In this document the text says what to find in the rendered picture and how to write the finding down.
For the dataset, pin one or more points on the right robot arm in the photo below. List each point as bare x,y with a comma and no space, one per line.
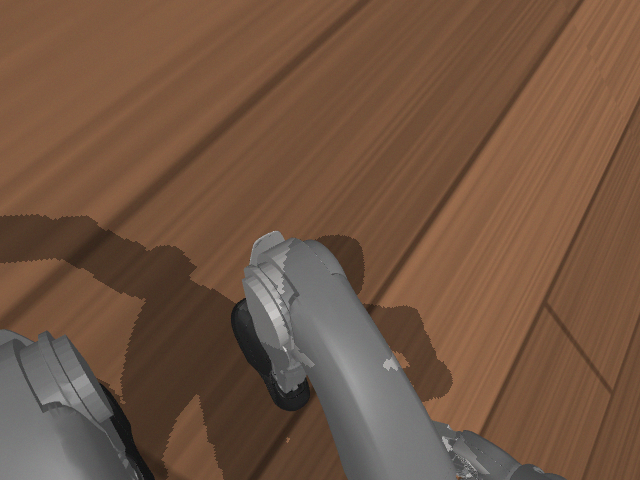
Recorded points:
532,472

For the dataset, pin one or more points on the right robot foot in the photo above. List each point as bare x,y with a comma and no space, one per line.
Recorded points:
255,354

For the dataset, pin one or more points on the left robot foot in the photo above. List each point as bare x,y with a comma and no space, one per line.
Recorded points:
123,428

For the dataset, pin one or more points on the right robot hand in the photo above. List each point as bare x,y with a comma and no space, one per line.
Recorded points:
474,457

